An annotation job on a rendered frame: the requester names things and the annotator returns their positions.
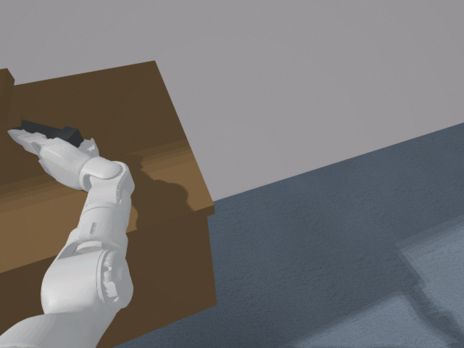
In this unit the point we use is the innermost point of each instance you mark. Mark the counter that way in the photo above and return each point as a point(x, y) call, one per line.
point(128, 112)

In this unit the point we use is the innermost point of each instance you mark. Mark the left robot hand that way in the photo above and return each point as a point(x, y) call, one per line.
point(58, 158)

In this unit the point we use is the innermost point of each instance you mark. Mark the tap lever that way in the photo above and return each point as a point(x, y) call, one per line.
point(71, 135)

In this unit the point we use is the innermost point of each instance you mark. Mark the robot left upper arm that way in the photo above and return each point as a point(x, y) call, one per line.
point(81, 296)

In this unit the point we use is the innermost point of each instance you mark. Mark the robot left forearm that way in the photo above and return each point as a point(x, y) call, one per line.
point(105, 216)

